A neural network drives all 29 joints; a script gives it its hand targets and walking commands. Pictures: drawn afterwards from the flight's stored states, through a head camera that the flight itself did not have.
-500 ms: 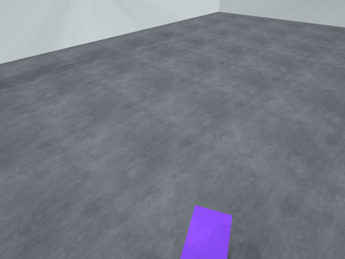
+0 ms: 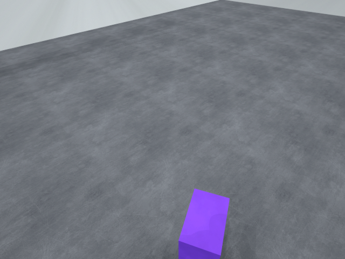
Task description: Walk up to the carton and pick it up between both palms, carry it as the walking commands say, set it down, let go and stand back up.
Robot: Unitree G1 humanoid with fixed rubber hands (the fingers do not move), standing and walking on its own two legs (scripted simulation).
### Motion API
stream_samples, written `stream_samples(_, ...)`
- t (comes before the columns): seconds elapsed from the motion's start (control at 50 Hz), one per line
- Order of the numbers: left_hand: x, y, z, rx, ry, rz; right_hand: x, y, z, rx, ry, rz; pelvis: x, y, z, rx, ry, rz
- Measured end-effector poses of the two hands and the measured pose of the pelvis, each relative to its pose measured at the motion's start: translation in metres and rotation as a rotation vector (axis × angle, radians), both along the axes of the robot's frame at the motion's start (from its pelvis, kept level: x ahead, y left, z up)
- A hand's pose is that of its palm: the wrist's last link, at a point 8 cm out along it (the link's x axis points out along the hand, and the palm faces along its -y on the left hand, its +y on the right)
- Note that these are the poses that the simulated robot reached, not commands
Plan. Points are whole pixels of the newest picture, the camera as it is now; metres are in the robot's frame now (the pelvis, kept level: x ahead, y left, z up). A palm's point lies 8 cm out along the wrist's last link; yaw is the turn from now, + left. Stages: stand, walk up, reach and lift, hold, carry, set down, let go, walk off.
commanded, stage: stand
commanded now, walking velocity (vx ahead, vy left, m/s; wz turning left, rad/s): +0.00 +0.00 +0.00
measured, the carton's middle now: (203, 231) +0.48 -0.12 -0.63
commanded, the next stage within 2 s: none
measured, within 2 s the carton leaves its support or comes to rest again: neither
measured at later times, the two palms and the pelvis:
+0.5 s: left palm out of the picture +0.02 +0.27 -0.12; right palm out of the picture +0.03 -0.29 -0.12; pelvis -0.02 -0.01 +0.00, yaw +1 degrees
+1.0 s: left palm out of the picture +0.04 +0.29 -0.11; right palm out of the picture +0.06 -0.28 -0.12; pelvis +0.00 +0.00 +0.00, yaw +1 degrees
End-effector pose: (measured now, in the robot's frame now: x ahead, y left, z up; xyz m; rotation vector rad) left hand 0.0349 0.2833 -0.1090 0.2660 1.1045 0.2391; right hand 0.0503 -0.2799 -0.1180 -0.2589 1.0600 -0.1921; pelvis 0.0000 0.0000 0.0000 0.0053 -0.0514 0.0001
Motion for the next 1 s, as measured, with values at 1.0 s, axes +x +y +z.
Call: stream_samples(1.0, 0.006, 0.003, -0.005, -0.010, 0.100, 0.017, 0.010, -0.005, -0.002, -0.014, 0.112, 0.023, -0.002, -0.001, 0.004, -0.003, -0.006, 0.018)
